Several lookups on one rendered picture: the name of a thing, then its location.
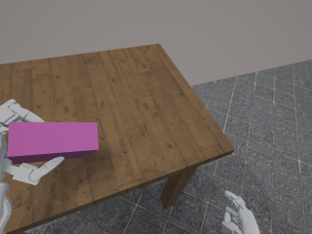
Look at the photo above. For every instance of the sponge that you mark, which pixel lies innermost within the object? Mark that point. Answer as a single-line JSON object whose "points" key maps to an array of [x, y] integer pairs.
{"points": [[32, 142]]}

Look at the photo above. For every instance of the right robot hand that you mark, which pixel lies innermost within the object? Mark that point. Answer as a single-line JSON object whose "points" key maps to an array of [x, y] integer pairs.
{"points": [[243, 221]]}

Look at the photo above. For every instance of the table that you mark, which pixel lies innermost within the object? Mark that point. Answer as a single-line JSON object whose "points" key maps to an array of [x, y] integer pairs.
{"points": [[150, 126]]}

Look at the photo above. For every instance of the left robot hand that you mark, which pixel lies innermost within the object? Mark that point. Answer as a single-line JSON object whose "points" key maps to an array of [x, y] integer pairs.
{"points": [[12, 112]]}

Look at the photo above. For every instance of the robot left forearm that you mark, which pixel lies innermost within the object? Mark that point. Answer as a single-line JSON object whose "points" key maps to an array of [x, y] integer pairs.
{"points": [[6, 206]]}

